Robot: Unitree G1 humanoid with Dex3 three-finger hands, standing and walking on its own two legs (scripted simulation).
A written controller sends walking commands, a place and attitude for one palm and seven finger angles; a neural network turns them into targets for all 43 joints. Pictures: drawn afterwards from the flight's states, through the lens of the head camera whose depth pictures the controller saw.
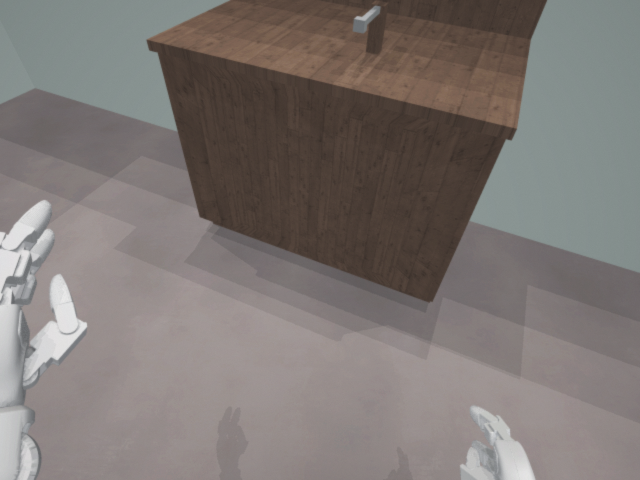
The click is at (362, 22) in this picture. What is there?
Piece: tap's lever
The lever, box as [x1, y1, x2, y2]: [353, 16, 367, 33]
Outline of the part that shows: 357,16 354,18 353,31 363,33 366,30 367,18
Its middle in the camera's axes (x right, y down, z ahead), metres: +0.09 -0.52 +0.94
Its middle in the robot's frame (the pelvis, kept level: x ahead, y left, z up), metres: +1.07 -0.02 +0.15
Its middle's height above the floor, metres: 0.93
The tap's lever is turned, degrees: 0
